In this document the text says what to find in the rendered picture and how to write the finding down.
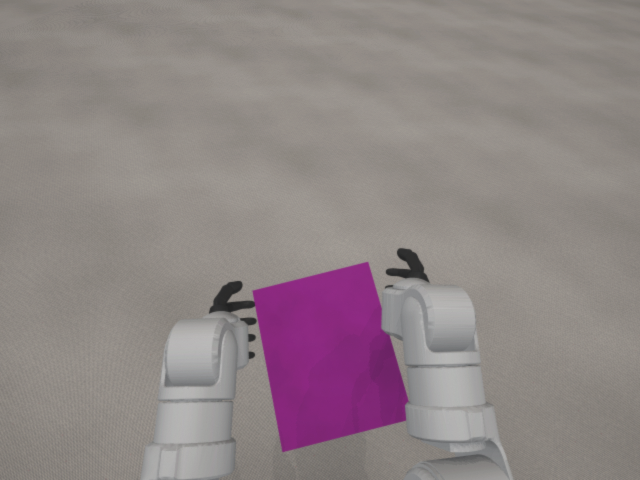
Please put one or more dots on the robot right hand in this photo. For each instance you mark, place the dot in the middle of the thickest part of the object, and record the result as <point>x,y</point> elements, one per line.
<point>417,269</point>

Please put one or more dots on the robot left forearm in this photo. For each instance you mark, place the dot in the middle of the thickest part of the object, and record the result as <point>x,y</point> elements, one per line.
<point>192,438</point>

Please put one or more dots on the robot right upper arm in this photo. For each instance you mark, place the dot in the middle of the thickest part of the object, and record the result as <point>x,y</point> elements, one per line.
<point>471,467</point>

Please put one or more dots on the robot right forearm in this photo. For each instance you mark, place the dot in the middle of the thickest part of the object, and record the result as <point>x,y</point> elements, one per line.
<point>447,407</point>

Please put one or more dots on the robot left hand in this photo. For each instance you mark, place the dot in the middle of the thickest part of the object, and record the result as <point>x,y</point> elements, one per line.
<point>220,304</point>

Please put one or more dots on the carton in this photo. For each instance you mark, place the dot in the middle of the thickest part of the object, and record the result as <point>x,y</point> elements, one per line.
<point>332,369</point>

